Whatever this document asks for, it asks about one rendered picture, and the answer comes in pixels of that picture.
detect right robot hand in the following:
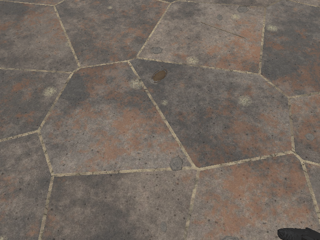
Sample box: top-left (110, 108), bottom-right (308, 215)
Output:
top-left (277, 227), bottom-right (320, 240)

